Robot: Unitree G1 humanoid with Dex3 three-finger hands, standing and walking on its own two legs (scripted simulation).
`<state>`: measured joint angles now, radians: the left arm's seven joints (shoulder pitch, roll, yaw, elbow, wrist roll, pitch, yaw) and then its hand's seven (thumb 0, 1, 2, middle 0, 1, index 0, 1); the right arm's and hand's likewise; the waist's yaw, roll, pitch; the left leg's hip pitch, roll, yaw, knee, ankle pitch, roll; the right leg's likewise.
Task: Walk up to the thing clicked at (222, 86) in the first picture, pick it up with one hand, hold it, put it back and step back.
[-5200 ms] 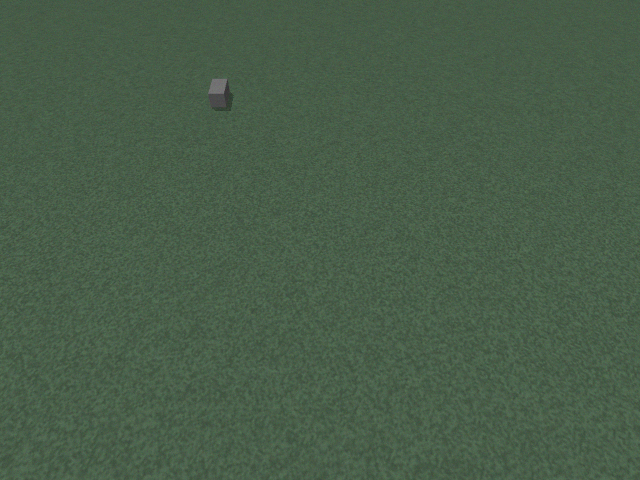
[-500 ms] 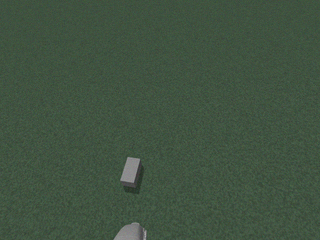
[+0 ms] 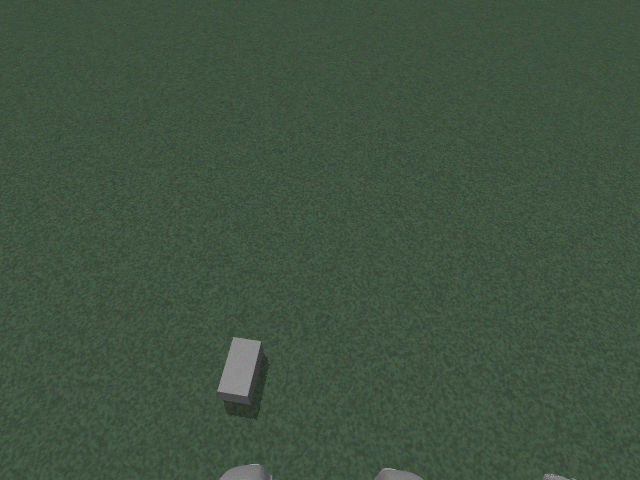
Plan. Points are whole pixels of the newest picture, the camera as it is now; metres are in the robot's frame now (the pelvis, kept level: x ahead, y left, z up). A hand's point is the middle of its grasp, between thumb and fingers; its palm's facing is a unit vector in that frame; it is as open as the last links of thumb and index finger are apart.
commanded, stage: walk up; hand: left
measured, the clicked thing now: (241, 370) +0.48 +0.23 -0.71
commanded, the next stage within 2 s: stand in 1.20 s
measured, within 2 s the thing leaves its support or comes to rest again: neither
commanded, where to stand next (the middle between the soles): +0.09 +0.00 m, yaw +1 degrees
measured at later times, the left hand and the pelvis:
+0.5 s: hand out of the picture +0.14 +0.24 -0.12, palm faces -0.01 -0.95 -0.32, open 7.4 cm; pelvis +0.02 -0.01 +0.03, yaw +0 degrees
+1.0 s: hand out of the picture +0.09 +0.25 -0.13, palm faces +0.01 -0.94 -0.33, open 7.4 cm; pelvis +0.03 -0.01 +0.03, yaw +0 degrees
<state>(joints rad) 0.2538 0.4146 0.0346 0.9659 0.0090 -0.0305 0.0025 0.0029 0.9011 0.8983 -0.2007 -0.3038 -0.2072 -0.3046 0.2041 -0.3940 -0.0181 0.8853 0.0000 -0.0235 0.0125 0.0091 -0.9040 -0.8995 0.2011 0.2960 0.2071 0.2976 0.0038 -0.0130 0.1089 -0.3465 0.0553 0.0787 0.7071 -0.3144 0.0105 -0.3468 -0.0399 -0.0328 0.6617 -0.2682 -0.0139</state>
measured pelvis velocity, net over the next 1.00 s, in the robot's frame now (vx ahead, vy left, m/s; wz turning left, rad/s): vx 0.03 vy -0.01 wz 0.01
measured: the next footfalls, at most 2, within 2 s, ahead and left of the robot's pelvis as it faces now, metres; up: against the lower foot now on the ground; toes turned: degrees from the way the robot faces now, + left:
none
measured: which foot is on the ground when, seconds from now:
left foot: down 0.00-1.00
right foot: down 0.00-1.00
